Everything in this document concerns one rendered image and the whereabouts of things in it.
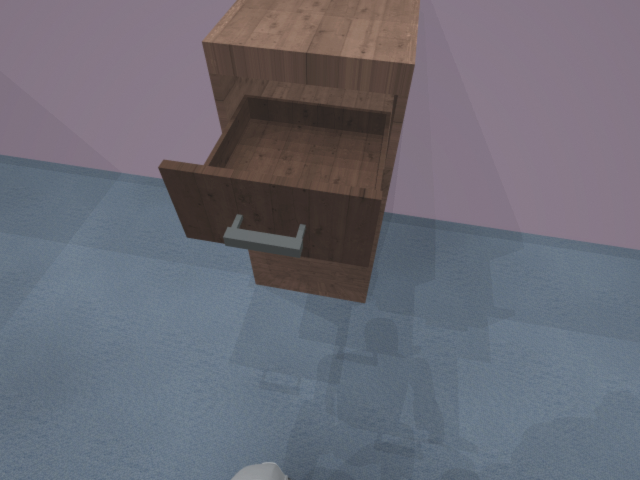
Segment cabinet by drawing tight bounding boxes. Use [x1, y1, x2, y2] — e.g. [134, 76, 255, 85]
[202, 0, 420, 303]

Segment drawer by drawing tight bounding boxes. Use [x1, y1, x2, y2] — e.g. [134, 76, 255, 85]
[158, 95, 391, 267]

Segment handle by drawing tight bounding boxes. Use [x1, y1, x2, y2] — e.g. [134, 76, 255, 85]
[223, 214, 306, 258]

